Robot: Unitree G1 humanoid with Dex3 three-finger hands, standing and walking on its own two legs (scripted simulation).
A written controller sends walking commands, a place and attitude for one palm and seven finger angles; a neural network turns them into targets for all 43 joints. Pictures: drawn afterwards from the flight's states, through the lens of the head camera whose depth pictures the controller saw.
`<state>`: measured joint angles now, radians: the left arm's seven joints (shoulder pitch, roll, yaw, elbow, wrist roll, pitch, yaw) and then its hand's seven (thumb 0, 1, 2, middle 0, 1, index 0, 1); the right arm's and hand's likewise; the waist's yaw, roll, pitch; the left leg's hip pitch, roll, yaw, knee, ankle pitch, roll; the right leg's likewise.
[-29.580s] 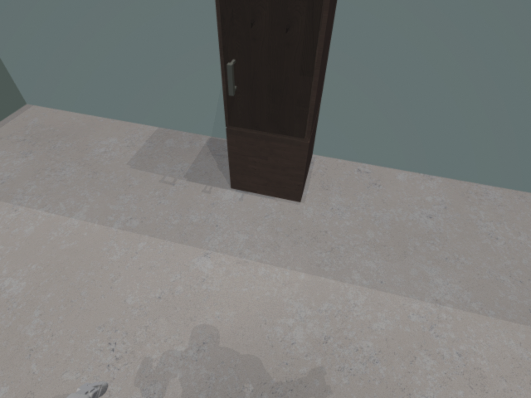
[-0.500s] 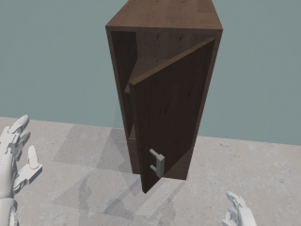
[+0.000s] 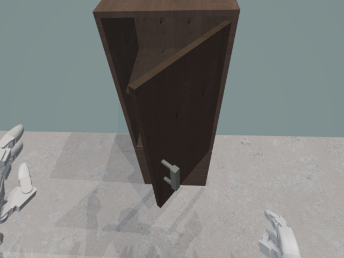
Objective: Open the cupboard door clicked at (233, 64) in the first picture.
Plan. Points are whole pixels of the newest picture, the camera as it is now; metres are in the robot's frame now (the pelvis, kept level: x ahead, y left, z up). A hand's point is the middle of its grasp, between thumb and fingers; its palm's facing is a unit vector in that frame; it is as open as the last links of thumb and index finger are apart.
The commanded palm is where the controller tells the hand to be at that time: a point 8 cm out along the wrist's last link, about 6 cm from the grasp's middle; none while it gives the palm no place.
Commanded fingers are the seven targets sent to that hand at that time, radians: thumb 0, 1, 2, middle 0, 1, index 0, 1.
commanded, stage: step back with the hand held close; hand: left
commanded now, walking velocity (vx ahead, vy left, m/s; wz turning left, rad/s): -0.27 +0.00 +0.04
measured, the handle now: (170, 175) +0.37 +0.04 -0.11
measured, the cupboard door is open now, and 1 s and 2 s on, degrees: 53 53 53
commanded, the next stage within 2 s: stop stepping back and stand still in 0.84 s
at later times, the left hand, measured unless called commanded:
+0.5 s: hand out of the picture +0.10 +0.29 +0.15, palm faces +0.46 -0.73 -0.51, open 7.4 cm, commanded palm +0.03 +0.33 +0.17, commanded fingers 0.00 0.90 0.90 -0.20 -0.30 -0.20 -0.30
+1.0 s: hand out of the picture +0.00 +0.29 +0.17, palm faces +0.44 -0.79 -0.43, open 7.4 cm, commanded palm -0.06 +0.32 +0.17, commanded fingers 0.00 0.90 0.90 -0.20 -0.30 -0.20 -0.30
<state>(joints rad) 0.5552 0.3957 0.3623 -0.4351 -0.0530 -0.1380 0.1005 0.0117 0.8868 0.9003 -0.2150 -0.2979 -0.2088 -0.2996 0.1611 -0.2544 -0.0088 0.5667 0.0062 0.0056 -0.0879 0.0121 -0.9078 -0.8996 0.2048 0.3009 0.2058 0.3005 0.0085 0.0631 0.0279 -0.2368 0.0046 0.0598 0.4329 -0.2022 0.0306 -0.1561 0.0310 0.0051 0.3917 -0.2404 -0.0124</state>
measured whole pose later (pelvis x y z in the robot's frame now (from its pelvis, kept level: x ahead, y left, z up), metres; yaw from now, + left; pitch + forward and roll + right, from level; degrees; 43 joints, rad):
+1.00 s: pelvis -0.20 +0.02 +0.00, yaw +1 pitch +3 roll -5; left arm 0.55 0.44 0.45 -0.60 -0.06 -0.21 0.16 0.01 0.89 0.90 -0.21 -0.30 -0.21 -0.30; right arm 0.15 -0.15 0.01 0.63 -0.02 -0.14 -0.05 0.01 -0.91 -0.90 0.21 0.30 0.21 0.30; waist 0.02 -0.01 0.00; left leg -0.46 0.06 0.06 0.41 -0.02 0.06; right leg -0.30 0.07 0.01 0.95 -0.50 0.02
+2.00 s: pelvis -0.32 +0.00 -0.01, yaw -1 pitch +1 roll +1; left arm 0.30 0.36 0.12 0.17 0.03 -0.05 0.02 0.00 0.90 0.90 -0.20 -0.30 -0.20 -0.30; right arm 0.10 -0.30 -0.02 0.74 -0.01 -0.08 0.00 0.01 -0.91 -0.90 0.21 0.30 0.21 0.30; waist 0.01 0.06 -0.02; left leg -0.30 0.01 0.05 0.56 -0.27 0.01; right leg -0.25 0.02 -0.06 0.57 -0.34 -0.05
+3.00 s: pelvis -0.34 +0.01 +0.00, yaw +0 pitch -2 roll +0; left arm 0.25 0.15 0.01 1.13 0.02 0.00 0.03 0.00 0.92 0.90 -0.20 -0.30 -0.20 -0.30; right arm 0.29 -0.14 -0.01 1.13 -0.02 0.00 -0.04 0.00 -0.91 -0.90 0.20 0.30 0.20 0.30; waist -0.01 0.01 0.03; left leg -0.22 -0.02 0.04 0.40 -0.15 0.03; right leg -0.17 0.01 -0.07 0.42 -0.23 -0.03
